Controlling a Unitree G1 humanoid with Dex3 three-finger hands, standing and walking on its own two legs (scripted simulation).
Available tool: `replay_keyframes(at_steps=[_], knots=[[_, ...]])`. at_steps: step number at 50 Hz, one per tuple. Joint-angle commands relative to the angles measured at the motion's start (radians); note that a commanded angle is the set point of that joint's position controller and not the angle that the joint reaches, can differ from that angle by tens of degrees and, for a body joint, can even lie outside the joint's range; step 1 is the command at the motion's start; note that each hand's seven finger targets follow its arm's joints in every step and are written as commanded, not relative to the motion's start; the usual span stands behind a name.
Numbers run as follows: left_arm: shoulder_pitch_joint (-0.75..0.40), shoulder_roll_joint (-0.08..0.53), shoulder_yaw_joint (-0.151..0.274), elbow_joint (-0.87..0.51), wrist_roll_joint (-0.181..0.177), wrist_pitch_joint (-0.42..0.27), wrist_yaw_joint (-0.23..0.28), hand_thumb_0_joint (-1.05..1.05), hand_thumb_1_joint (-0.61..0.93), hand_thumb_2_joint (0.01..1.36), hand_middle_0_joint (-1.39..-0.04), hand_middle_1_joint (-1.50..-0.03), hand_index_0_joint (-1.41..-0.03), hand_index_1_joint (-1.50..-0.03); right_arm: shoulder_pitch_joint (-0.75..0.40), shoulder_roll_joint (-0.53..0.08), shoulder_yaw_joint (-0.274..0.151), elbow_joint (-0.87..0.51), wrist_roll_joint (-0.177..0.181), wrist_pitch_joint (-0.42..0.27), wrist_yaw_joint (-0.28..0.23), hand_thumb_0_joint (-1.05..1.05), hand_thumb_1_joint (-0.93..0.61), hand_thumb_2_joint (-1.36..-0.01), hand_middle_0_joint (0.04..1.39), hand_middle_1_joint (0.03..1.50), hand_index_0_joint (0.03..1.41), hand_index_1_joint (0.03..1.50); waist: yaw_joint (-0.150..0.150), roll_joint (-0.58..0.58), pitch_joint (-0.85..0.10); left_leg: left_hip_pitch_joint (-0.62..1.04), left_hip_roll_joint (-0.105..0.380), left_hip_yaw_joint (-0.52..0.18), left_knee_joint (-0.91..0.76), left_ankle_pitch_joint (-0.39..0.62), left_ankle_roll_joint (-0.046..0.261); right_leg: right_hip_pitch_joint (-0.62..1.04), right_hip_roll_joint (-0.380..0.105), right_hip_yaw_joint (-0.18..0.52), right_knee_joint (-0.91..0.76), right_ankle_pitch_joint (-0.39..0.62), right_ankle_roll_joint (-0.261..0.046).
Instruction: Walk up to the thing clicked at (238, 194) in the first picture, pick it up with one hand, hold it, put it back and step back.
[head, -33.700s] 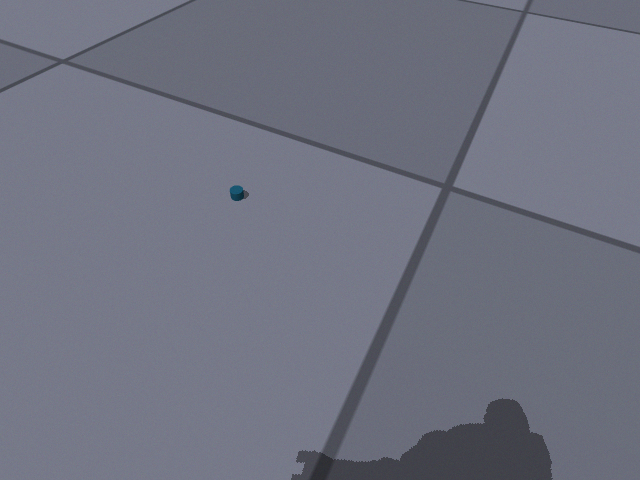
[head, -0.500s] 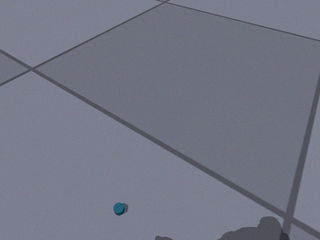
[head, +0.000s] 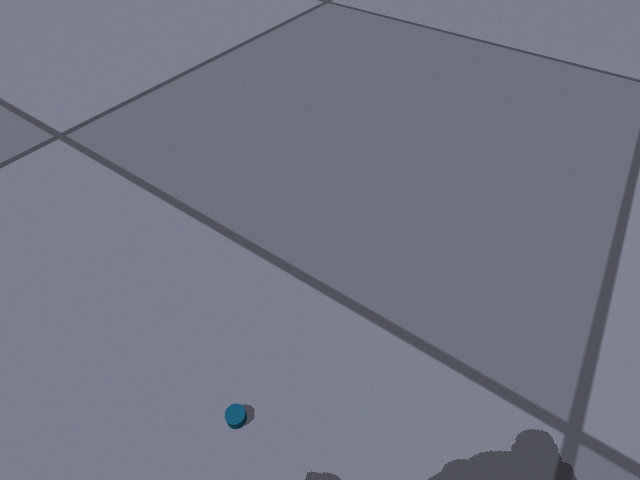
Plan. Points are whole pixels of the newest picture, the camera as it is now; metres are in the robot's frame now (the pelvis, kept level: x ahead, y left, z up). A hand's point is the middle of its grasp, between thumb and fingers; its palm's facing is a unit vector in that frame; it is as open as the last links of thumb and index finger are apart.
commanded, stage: stand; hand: left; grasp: from above
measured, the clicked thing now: (236, 416) +0.43 +0.25 -0.76
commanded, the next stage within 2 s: step back in 0.20 s
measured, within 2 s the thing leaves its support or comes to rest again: neither
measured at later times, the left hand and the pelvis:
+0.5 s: hand out of the picture +0.09 +0.30 -0.18, palm faces +0.00 -0.93 -0.38, open 7.4 cm; pelvis -0.04 +0.03 -0.03, yaw +1 degrees
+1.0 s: hand out of the picture -0.05 +0.28 -0.16, palm faces -0.07 -0.92 -0.39, open 7.4 cm; pelvis -0.15 +0.02 -0.02, yaw -4 degrees
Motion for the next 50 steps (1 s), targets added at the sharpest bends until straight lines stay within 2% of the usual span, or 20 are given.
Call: replay_keyframes(at_steps=[1, 9, 12, 16, 19, 21, 22, 23, 24, 25, 27, 29, 36, 42, 43, 44, 45, 46, 48, 50], knots=[[-0.039, 0.208, 0.034, -0.058, -0.005, -0.024, 0.015, 0.000, 0.900, 0.900, -0.200, -0.300, -0.200, -0.300, -0.040, -0.201, -0.035, -0.063, -0.001, -0.021, -0.014, 0.000, -0.900, -0.900, 0.200, 0.300, 0.200, 0.300, -0.001, -0.001, -0.049, -0.017, 0.097, -0.073, -0.056, 0.076, 0.042, -0.006, -0.110, 0.081, -0.060, 0.074, -0.022], [-0.033, 0.209, 0.031, -0.063, -0.005, -0.029, 0.014, 0.000, 0.900, 0.900, -0.200, -0.300, -0.200, -0.300, -0.039, -0.206, -0.035, -0.068, 0.001, -0.023, -0.012, 0.000, -0.900, -0.900, 0.200, 0.300, 0.200, 0.300, -0.004, -0.004, -0.074, 0.010, 0.102, -0.073, -0.041, 0.145, 0.044, 0.002, -0.113, 0.077, -0.047, 0.140, -0.025], [-0.019, 0.284, 0.082, -0.105, -0.029, -0.013, 0.026, 0.000, 0.900, 0.900, -0.200, -0.300, -0.200, -0.300, -0.044, -0.242, -0.055, -0.110, 0.025, 0.003, -0.005, 0.000, -0.900, -0.900, 0.200, 0.300, 0.200, 0.300, -0.012, -0.022, -0.050, -0.064, 0.071, -0.052, 0.147, 0.339, 0.067, -0.049, -0.120, 0.089, 0.073, 0.386, -0.069], [-0.067, 0.301, 0.092, -0.179, -0.020, 0.004, 0.024, 0.000, 0.900, 0.900, -0.200, -0.300, -0.200, -0.300, -0.009, -0.230, -0.068, -0.149, 0.024, 0.027, -0.002, 0.000, -0.900, -0.900, 0.200, 0.300, 0.200, 0.300, -0.025, -0.103, -0.126, -0.073, -0.005, -0.003, 0.332, 0.146, 0.060, -0.113, -0.217, 0.179, 0.067, 0.358, -0.165], [-0.143, 0.324, 0.097, -0.242, 0.002, 0.016, 0.026, 0.000, 0.900, 0.900, -0.200, -0.300, -0.200, -0.300, 0.056, -0.223, -0.080, -0.173, 0.015, 0.046, 0.008, 0.000, -0.900, -0.900, 0.200, 0.300, 0.200, 0.300, -0.045, -0.214, -0.111, -0.087, -0.056, -0.008, 0.504, -0.237, 0.073, -0.237, -0.316, 0.236, 0.074, 0.307, -0.244], [-0.183, 0.309, 0.090, -0.269, 0.003, 0.023, 0.026, 0.000, 0.900, 0.900, -0.200, -0.300, -0.200, -0.300, 0.111, -0.225, -0.087, -0.178, 0.015, 0.043, 0.012, 0.000, -0.900, -0.900, 0.200, 0.300, 0.200, 0.300, -0.072, -0.189, -0.103, -0.090, -0.024, -0.028, 0.396, -0.143, 0.080, -0.240, -0.266, 0.173, 0.173, 0.267, -0.199], [-0.154, 0.281, 0.083, -0.273, -0.003, 0.029, 0.025, 0.000, 0.900, 0.900, -0.200, -0.300, -0.200, -0.300, 0.101, -0.242, -0.089, -0.184, 0.010, 0.033, 0.009, 0.000, -0.900, -0.900, 0.200, 0.300, 0.200, 0.300, -0.059, -0.098, -0.090, -0.124, 0.025, -0.060, 0.247, 0.120, 0.089, -0.206, -0.180, 0.115, 0.280, 0.207, -0.142], [-0.131, 0.233, 0.074, -0.279, -0.016, 0.038, 0.025, 0.000, 0.900, 0.900, -0.200, -0.300, -0.200, -0.300, 0.071, -0.300, -0.102, -0.200, -0.005, 0.024, 0.005, 0.000, -0.900, -0.900, 0.200, 0.300, 0.200, 0.300, -0.041, 0.083, -0.068, -0.145, 0.157, -0.237, 0.102, 0.347, 0.131, -0.247, -0.025, 0.055, 0.445, 0.038, -0.074], [-0.106, 0.206, 0.071, -0.285, -0.019, 0.048, 0.030, 0.000, 0.900, 0.900, -0.200, -0.300, -0.200, -0.300, 0.063, -0.351, -0.112, -0.210, -0.013, 0.015, 0.002, 0.000, -0.900, -0.900, 0.200, 0.300, 0.200, 0.300, -0.031, 0.185, -0.061, -0.073, 0.260, -0.385, 0.043, 0.517, 0.199, -0.358, 0.116, 0.079, 0.591, -0.373, -0.058], [-0.072, 0.213, 0.074, -0.286, -0.011, 0.051, 0.041, 0.000, 0.900, 0.900, -0.200, -0.300, -0.200, -0.300, 0.062, -0.392, -0.122, -0.232, -0.014, 0.008, -0.003, 0.000, -0.900, -0.900, 0.200, 0.300, 0.200, 0.300, -0.040, 0.187, -0.105, -0.060, 0.322, -0.439, 0.062, 0.581, 0.260, -0.374, 0.124, 0.179, 0.713, -0.478, -0.051], [-0.058, 0.233, 0.075, -0.267, -0.012, 0.055, 0.050, 0.000, 0.900, 0.900, -0.200, -0.300, -0.200, -0.300, -0.010, -0.340, -0.113, -0.263, -0.015, 0.009, -0.016, 0.000, -0.900, -0.900, 0.200, 0.300, 0.200, 0.300, -0.017, 0.135, -0.098, -0.082, 0.286, -0.353, 0.083, 0.518, 0.256, -0.387, 0.117, 0.244, 0.849, -0.433, -0.055], [0.005, 0.242, 0.077, -0.256, -0.022, 0.053, 0.044, 0.000, 0.900, 0.900, -0.200, -0.300, -0.200, -0.300, -0.044, -0.289, -0.103, -0.294, -0.019, 0.006, -0.028, 0.000, -0.900, -0.900, 0.200, 0.300, 0.200, 0.300, 0.022, 0.119, -0.113, -0.021, 0.207, -0.228, 0.144, 0.494, 0.230, -0.423, 0.104, 0.223, 0.873, -0.329, -0.040], [-0.005, 0.235, 0.092, -0.319, -0.008, 0.040, 0.029, 0.000, 0.900, 0.900, -0.200, -0.300, -0.200, -0.300, 0.069, -0.287, -0.109, -0.322, -0.013, 0.007, -0.035, 0.000, -0.900, -0.900, 0.200, 0.300, 0.200, 0.300, -0.047, 0.118, -0.125, 0.094, 0.245, -0.233, 0.174, 0.482, 0.290, -0.398, 0.073, 0.153, 0.662, -0.348, 0.014], [0.149, 0.218, 0.106, -0.264, 0.005, 0.026, 0.014, 0.000, 0.900, 0.900, -0.200, -0.300, -0.200, -0.300, -0.006, -0.315, -0.104, -0.353, 0.001, 0.029, -0.024, 0.000, -0.900, -0.900, 0.200, 0.300, 0.200, 0.300, 0.017, 0.137, -0.147, -0.144, 0.200, -0.187, 0.218, 0.201, 0.193, -0.067, 0.047, 0.025, 0.162, -0.077, -0.039], [0.174, 0.239, 0.110, -0.262, 0.016, 0.020, 0.017, 0.000, 0.900, 0.900, -0.200, -0.300, -0.200, -0.300, -0.016, -0.289, -0.096, -0.352, 0.008, 0.031, -0.021, 0.000, -0.900, -0.900, 0.200, 0.300, 0.200, 0.300, 0.028, 0.094, -0.150, -0.232, 0.168, -0.167, 0.257, 0.081, 0.143, -0.015, -0.002, 0.096, 0.110, -0.025, -0.061], [0.145, 0.324, 0.132, -0.288, 0.025, 0.014, 0.015, 0.000, 0.900, 0.900, -0.200, -0.300, -0.200, -0.300, -0.008, -0.252, -0.086, -0.366, 0.017, 0.031, -0.016, 0.000, -0.900, -0.900, 0.200, 0.300, 0.200, 0.300, 0.014, -0.120, -0.109, -0.397, 0.021, -0.098, 0.402, -0.114, 0.069, -0.015, -0.171, 0.377, 0.062, -0.020, -0.144], [0.073, 0.411, 0.147, -0.323, 0.015, 0.019, 0.013, 0.000, 0.900, 0.900, -0.200, -0.300, -0.200, -0.300, -0.052, -0.236, -0.091, -0.363, 0.018, 0.034, -0.029, 0.000, -0.900, -0.900, 0.200, 0.300, 0.200, 0.300, 0.053, -0.306, -0.048, -0.373, -0.126, -0.026, 0.664, -0.433, 0.031, -0.222, -0.377, 0.581, -0.031, 0.039, -0.321], [0.023, 0.380, 0.142, -0.360, 0.020, 0.011, 0.015, 0.000, 0.900, 0.900, -0.200, -0.300, -0.200, -0.300, -0.030, -0.261, -0.098, -0.342, 0.012, 0.039, -0.032, 0.000, -0.900, -0.900, 0.200, 0.300, 0.200, 0.300, 0.028, -0.227, -0.004, -0.343, -0.111, -0.137, 0.822, -0.447, 0.024, -0.294, -0.396, 0.598, -0.024, 0.119, -0.338], [-0.073, 0.296, 0.118, -0.378, 0.007, 0.008, 0.025, 0.000, 0.900, 0.900, -0.200, -0.300, -0.200, -0.300, 0.057, -0.246, -0.090, -0.305, 0.024, 0.039, -0.029, 0.000, -0.900, -0.900, 0.200, 0.300, 0.200, 0.300, -0.044, -0.113, 0.005, -0.369, -0.158, -0.177, 0.899, -0.324, 0.022, -0.245, -0.237, 0.325, 0.059, 0.284, -0.240], [-0.076, 0.275, 0.121, -0.402, 0.014, 0.010, 0.028, 0.000, 0.900, 0.900, -0.200, -0.300, -0.200, -0.300, 0.088, -0.249, -0.081, -0.305, 0.023, 0.028, -0.033, 0.000, -0.900, -0.900, 0.200, 0.300, 0.200, 0.300, -0.029, -0.149, -0.030, -0.369, -0.158, -0.136, 0.889, -0.300, 0.013, -0.173, -0.197, 0.246, 0.097, 0.317, -0.216]])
